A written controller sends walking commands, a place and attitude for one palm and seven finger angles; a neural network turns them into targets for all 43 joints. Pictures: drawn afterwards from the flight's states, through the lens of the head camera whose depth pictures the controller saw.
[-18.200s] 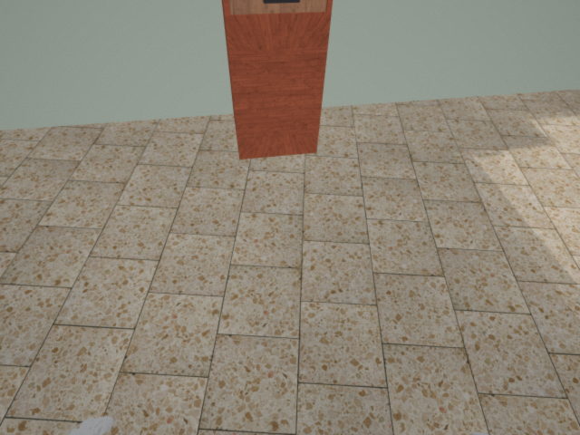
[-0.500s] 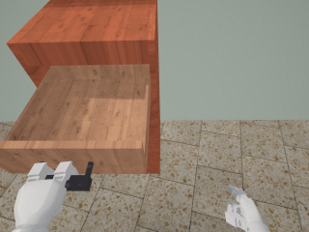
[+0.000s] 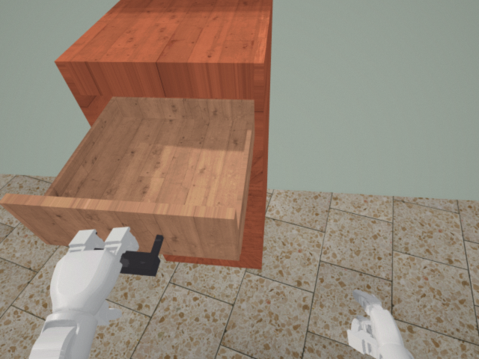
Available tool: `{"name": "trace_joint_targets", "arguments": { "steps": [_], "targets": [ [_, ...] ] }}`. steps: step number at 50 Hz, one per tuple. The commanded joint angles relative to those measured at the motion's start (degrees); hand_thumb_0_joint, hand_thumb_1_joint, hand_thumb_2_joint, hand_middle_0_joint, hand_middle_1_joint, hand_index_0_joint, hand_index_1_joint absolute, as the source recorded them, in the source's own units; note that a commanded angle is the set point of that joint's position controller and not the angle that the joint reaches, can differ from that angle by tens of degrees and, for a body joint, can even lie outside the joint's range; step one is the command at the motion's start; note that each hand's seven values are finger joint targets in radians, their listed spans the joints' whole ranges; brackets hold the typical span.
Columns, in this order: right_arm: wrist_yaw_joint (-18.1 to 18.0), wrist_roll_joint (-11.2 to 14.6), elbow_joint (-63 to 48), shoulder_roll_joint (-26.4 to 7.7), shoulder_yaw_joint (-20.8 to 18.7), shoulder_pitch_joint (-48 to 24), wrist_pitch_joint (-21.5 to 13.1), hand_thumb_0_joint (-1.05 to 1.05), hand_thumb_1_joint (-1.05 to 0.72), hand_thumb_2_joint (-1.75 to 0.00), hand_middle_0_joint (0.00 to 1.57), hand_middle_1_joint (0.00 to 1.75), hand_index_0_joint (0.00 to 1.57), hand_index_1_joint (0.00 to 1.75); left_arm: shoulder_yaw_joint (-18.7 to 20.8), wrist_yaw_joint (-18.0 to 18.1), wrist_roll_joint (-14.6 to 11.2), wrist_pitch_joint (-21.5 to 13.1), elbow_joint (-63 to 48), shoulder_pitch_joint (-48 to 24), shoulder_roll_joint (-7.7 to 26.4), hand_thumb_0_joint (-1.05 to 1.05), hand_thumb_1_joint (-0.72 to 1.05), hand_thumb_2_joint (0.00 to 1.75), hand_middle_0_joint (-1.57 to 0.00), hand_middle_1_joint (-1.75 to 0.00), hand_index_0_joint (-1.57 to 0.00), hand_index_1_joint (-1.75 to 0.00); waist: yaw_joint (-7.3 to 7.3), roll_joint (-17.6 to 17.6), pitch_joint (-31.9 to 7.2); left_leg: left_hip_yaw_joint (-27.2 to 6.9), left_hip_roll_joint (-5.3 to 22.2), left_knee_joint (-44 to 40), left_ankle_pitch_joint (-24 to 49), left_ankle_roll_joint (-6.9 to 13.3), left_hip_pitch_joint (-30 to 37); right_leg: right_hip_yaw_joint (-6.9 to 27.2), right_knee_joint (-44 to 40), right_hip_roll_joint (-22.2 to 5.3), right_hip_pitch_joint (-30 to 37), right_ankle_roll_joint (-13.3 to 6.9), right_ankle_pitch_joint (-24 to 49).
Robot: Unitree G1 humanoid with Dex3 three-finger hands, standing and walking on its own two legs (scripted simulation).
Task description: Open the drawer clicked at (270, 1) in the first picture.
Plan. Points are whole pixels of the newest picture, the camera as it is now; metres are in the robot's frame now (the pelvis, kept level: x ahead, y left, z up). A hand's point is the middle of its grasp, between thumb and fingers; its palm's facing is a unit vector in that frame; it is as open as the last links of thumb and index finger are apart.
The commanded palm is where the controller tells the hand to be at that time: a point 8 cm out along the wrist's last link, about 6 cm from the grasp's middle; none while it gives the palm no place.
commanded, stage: open the thumb to release the handle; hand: left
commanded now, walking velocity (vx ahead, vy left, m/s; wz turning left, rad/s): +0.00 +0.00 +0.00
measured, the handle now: (119, 249) +0.26 +0.24 +0.04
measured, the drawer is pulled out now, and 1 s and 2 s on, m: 0.30 0.30 0.30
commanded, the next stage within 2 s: lift the hand off the handle in 0.04 s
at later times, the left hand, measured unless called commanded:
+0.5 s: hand (115, 279) +0.22 +0.24 +0.03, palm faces +0.05 -0.06 -1.00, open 13.5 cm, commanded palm +0.20 +0.24 +0.09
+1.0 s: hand (98, 262) +0.22 +0.24 +0.09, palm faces +0.05 -0.06 -1.00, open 13.3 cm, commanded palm +0.19 +0.24 +0.16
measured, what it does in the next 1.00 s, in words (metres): stands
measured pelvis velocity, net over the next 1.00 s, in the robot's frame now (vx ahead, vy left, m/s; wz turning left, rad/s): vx -0.01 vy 0.00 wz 0.02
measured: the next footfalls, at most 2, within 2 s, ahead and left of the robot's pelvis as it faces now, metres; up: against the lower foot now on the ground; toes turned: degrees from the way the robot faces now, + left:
none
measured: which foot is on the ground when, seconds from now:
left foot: down 0.00-1.00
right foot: down 0.00-1.00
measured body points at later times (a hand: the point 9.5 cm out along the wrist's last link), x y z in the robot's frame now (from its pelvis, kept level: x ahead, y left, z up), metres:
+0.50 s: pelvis -0.01 +0.00 +0.00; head +0.02 -0.03 +0.45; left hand +0.21 +0.24 +0.08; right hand +0.20 -0.21 -0.11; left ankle -0.03 +0.14 -0.72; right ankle +0.02 -0.12 -0.72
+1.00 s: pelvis -0.01 +0.00 +0.02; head +0.00 -0.04 +0.46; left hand +0.21 +0.24 +0.14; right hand +0.22 -0.20 -0.09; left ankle -0.03 +0.14 -0.72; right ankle +0.02 -0.12 -0.72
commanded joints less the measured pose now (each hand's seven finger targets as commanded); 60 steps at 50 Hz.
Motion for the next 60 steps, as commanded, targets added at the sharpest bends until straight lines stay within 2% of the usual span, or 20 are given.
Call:
{"name": "trace_joint_targets", "arguments": {
  "steps": [1,6,7,9,12,15,19,23,25,27,31,36,42,46,51,53,55,56,58,60],
  "targets": [
    [-0.78,-0.35,-8.32,-5.89,-2.63,-6.51,-3.47,0.0,-0.9,-0.9,0.2,0.3,0.2,0.3,7.95,2.7,-0.05,-1.11,-10.56,-5.93,9.55,0.0,-0.5,0.3,-0.3,-1.2,-0.3,-1.2,0.01,-1.21,-10.0,0.58,-4.27,-5.06,14.46,1.91,0.06,0.82,-6.29,2.26,7.94,-1.55,12.21],
    [-0.35,-0.48,-8.49,-5.97,-2.88,-6.56,-3.69,0.0,-0.9,-0.9,0.2,0.3,0.2,0.3,7.33,3.39,0.41,-1.21,-10.83,-5.72,8.92,0.0,-0.5,0.3,-0.3,-1.2,-0.3,-1.2,0.07,-2.23,-10.08,0.49,-4.15,-5.11,14.55,1.77,-0.36,0.56,-5.98,2.29,7.54,-1.6,11.89],
    [0.12,-0.41,-8.93,-5.68,-3.02,-6.41,-3.77,0.0,-0.9,-0.9,0.2,0.3,0.2,0.3,3.8,3.18,0.17,-0.82,-11.17,-2.87,4.66,0.0,-0.5,0.3,-0.3,-1.2,-0.3,-1.2,0.17,-1.3,-10.32,0.51,-4.15,-5.19,15.61,1.76,-0.19,0.12,-5.69,2.37,7.57,-1.76,12.57],
    [0.15,-0.34,-8.64,-6.14,-3.16,-6.39,-3.69,0.0,-0.9,-0.9,0.2,0.3,0.2,0.3,4.4,3.37,0.68,-0.8,-11.99,-6.29,6.55,0.0,-0.5,0.3,-0.3,-1.2,-0.3,-1.2,-0.52,-2.6,-10.12,0.26,-4.03,-4.92,15.5,1.75,-0.44,0.06,-5.49,2.51,6.66,-1.74,12.16],
    [0.21,-0.56,-8.64,-5.94,-3.23,-5.98,-3.56,0.0,-0.9,-0.9,0.2,0.3,0.2,0.3,3.41,3.56,1.34,0.01,-11.54,-6.14,5.64,0.0,-0.5,0.3,-0.3,-1.2,-0.3,-1.2,-0.28,-2.23,-11.26,0.31,-4.01,-4.65,15.91,1.85,0.11,0.08,-5.2,2.44,6.81,-1.87,12.49],
    [-0.2,-0.53,-8.33,-6.18,-2.9,-6.57,-3.12,0.0,-0.9,-0.9,0.2,0.3,0.2,0.3,5.51,3.98,2.01,0.71,-10.37,-9.03,8.58,0.0,-0.5,0.3,-0.3,-1.2,-0.3,-1.2,-0.31,-2.38,-10.59,0.22,-4.06,-5.08,14.22,1.67,-0.65,0.39,-5.43,2.63,6.77,-1.93,10.8],
    [-0.49,-0.15,-7.9,-5.87,-2.93,-6.45,-3.22,0.0,-0.9,-0.9,0.2,0.3,0.2,0.3,4.51,3.99,1.85,1.21,-8.5,-11.95,7.65,0.0,-0.5,0.3,-0.3,-1.2,-0.3,-1.2,-0.41,-2.81,-10.43,0.28,-4.14,-5.42,13.61,1.89,-0.73,0.09,-5.59,2.47,6.91,-1.81,10.66],
    [-1.19,0.12,-7.16,-5.98,-2.63,-6.79,-3.2,0.0,-0.9,-0.9,0.2,0.3,0.2,0.3,4.61,3.51,1.38,1.7,-6.66,-16.43,8.88,0.0,-0.5,0.3,-0.3,-1.2,-0.3,-1.2,-0.7,-3.12,-9.26,0.33,-4.22,-6.2,11.84,2.04,-0.77,0.04,-6.57,2.38,6.95,-1.6,8.95],
    [-1.49,0.04,-7.41,-5.96,-2.62,-6.88,-3.27,0.0,-0.9,-0.9,0.2,0.3,0.2,0.3,5.92,3.36,1.14,1.72,-9.3,-17.55,10.75,0.0,-0.5,0.3,-0.3,-1.2,-0.3,-1.2,-0.17,-1.95,-12.47,0.26,-4.33,-6.49,13.74,2.06,1.14,0.47,-6.83,2.27,9.14,-1.67,10.24],
    [-1.51,0.32,-7.5,-5.54,-2.37,-7.26,-3.49,0.0,-0.9,-0.9,0.2,0.3,0.2,0.3,4.0,2.5,0.15,1.77,-10.32,-18.02,8.8,0.0,-0.5,0.3,-0.3,-1.2,-0.3,-1.2,-0.38,-1.36,-11.61,0.35,-4.39,-7.07,13.99,2.19,1.89,-0.01,-7.38,2.01,9.44,-1.47,10.66],
    [-2.09,0.37,-7.5,-5.41,-1.97,-7.83,-3.82,0.0,-0.9,-0.9,0.2,0.3,0.2,0.3,5.61,1.56,-0.94,0.57,-12.97,-22.27,11.35,0.0,-0.5,0.3,-0.3,-1.2,-0.3,-1.2,-0.6,-0.85,-11.1,0.09,-4.38,-8.3,13.41,2.32,3.33,0.27,-8.87,1.85,9.98,-1.2,9.11],
    [-1.85,0.29,-7.62,-5.2,-2.0,-7.82,-4.3,0.0,-0.9,-0.9,0.2,0.3,0.2,0.3,7.18,0.75,-1.82,-0.81,-15.66,-18.87,11.97,0.0,-0.5,0.3,-0.3,-1.2,-0.3,-1.2,0.32,-0.38,-11.05,-0.01,-4.21,-9.85,16.41,2.0,4.97,-0.21,-9.64,1.98,12.07,-1.27,11.25],
    [-1.75,1.16,-7.15,-5.55,-1.59,-9.13,-3.3,0.0,-0.9,-0.9,0.2,0.3,0.2,0.3,6.5,-2.35,-2.89,1.81,-13.96,-21.39,12.46,0.0,-0.5,0.3,-0.3,-1.2,-0.3,-1.2,0.32,-0.77,-8.19,0.43,-4.24,-12.63,14.64,2.15,5.53,-0.04,-12.54,1.81,13.87,-1.04,9.54],
    [-1.95,1.01,-7.7,-5.62,-1.19,-9.37,-3.58,0.0,-0.9,-0.9,0.2,0.3,0.2,0.3,8.53,-4.46,-3.77,0.88,-18.22,-23.14,15.47,0.0,-0.5,0.3,-0.3,-1.2,-0.3,-1.2,0.95,-0.35,-10.58,0.23,-4.34,-13.58,16.64,2.41,8.06,-0.01,-13.47,1.49,16.87,-0.84,11.11],
    [-1.38,1.11,-7.5,-5.72,-1.07,-9.52,-3.55,0.0,-0.9,-0.9,0.2,0.3,0.2,0.3,10.33,-6.13,-4.98,-0.06,-20.04,-20.07,16.19,0.0,-0.5,0.3,-0.3,-1.2,-0.3,-1.2,1.46,-0.55,-9.45,0.2,-3.93,-14.92,19.73,2.1,8.99,-0.29,-14.48,1.38,18.73,-0.87,13.93],
    [-1.1,1.36,-7.71,-5.98,-1.28,-9.91,-3.16,0.0,-0.9,-0.9,0.2,0.3,0.2,0.3,9.17,-7.19,-5.85,0.43,-21.64,-19.33,15.12,0.0,-0.5,0.3,-0.3,-1.2,-0.3,-1.2,1.27,-0.07,-7.98,0.39,-3.99,-15.62,20.25,2.13,9.39,-0.34,-15.18,1.48,19.03,-0.83,15.07],
    [-0.86,1.8,-7.75,-6.35,-1.0,-10.73,-2.86,0.0,-0.9,-0.9,0.2,0.3,0.2,0.3,11.44,-8.34,-6.47,1.7,-20.32,-17.78,17.04,0.0,-0.5,0.3,-0.3,-1.2,-0.3,-1.2,1.53,-0.31,-7.2,0.15,-3.71,-16.23,19.98,1.95,9.49,0.2,-16.06,1.82,19.74,-0.84,14.47],
    [-0.55,1.66,-7.83,-6.05,-0.52,-10.38,-2.73,0.0,-0.9,-0.9,0.2,0.3,0.2,0.3,8.72,-9.19,-6.4,2.03,-20.77,-18.55,14.8,0.0,-0.5,0.3,-0.3,-1.2,-0.3,-1.2,1.46,-0.66,-7.21,0.36,-3.81,-16.69,19.94,2.1,9.25,-0.62,-15.83,1.32,19.98,-0.76,13.91],
    [-0.49,1.85,-7.78,-6.55,-0.84,-10.38,-2.12,0.0,-0.9,-0.9,0.2,0.3,0.2,0.3,8.8,-10.8,-6.99,3.18,-20.7,-18.12,15.46,0.0,-0.5,0.3,-0.3,-1.2,-0.3,-1.2,1.65,-1.43,-6.28,0.55,-3.84,-17.57,19.9,2.19,9.52,-0.59,-16.58,1.51,20.78,-0.67,14.48],
    [-0.07,2.36,-8.64,-6.76,-0.29,-12.02,-1.87,0.0,-0.9,-0.9,0.2,0.3,0.2,0.3,9.21,-12.42,-7.29,4.22,-23.35,-19.03,16.38,0.0,-0.5,0.3,-0.3,-1.2,-0.3,-1.2,1.62,0.56,-6.04,0.1,-3.58,-18.12,19.85,1.96,10.24,-0.14,-17.23,1.86,21.2,-0.86,13.72]
  ]
}}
